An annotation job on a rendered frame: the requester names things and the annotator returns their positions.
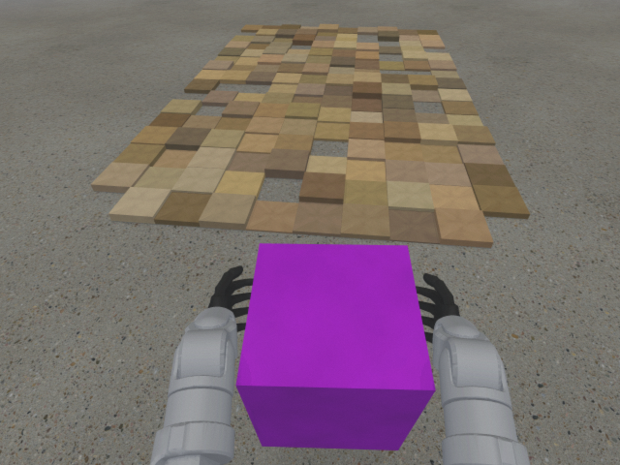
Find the carton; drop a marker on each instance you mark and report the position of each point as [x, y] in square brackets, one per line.
[334, 354]

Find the right robot hand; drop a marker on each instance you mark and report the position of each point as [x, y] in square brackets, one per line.
[443, 299]

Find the left robot hand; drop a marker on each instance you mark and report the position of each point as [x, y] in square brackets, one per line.
[223, 293]

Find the right robot forearm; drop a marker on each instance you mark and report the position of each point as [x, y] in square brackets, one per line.
[475, 397]

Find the left robot forearm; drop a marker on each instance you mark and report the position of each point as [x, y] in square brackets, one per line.
[197, 428]

